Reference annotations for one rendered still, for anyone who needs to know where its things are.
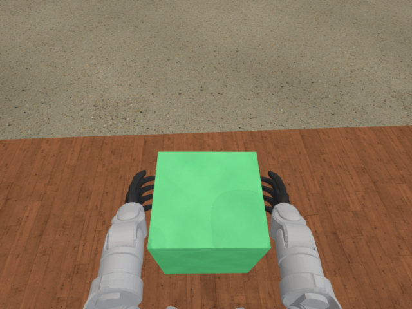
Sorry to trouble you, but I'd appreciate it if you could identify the right robot forearm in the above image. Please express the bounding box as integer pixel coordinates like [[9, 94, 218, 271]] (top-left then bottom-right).
[[270, 203, 342, 309]]

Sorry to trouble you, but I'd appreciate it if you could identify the left robot hand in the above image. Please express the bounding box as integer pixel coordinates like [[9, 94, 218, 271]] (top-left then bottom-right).
[[125, 170, 155, 212]]

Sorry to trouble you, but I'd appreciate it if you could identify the left robot forearm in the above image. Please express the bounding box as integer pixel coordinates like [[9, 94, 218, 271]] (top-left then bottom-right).
[[83, 202, 147, 309]]

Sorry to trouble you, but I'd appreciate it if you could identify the right robot hand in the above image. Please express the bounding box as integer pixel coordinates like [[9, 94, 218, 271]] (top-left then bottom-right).
[[260, 171, 290, 215]]

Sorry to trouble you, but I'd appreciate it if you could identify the carton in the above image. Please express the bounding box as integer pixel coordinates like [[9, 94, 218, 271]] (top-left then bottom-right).
[[147, 152, 271, 274]]

